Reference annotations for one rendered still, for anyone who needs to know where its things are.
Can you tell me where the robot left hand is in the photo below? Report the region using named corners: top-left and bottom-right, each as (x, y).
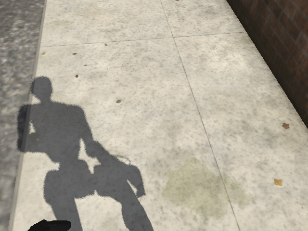
top-left (28, 219), bottom-right (71, 231)

